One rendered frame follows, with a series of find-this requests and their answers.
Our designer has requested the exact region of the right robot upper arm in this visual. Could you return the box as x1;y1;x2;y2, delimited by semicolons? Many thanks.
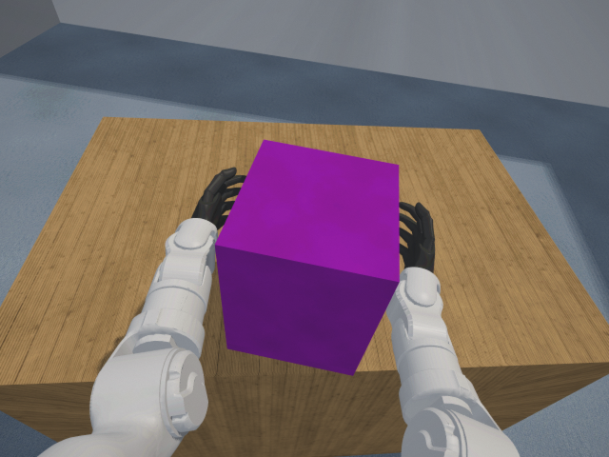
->
401;407;520;457

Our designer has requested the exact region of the pedestal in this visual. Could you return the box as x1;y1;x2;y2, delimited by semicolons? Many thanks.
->
0;117;609;457

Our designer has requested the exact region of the left robot forearm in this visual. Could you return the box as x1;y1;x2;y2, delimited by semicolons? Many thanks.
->
89;218;218;429

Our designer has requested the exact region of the right robot forearm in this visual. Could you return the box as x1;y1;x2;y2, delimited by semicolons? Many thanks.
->
386;268;502;432

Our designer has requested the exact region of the right robot hand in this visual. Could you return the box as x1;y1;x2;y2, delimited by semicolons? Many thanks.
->
399;202;435;273

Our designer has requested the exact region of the left robot upper arm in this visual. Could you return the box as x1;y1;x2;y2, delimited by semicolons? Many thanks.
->
37;348;208;457

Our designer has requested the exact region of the left robot hand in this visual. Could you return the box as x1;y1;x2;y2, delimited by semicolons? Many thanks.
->
191;168;246;230

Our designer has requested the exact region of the carton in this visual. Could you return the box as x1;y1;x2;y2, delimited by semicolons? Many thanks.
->
215;140;400;376

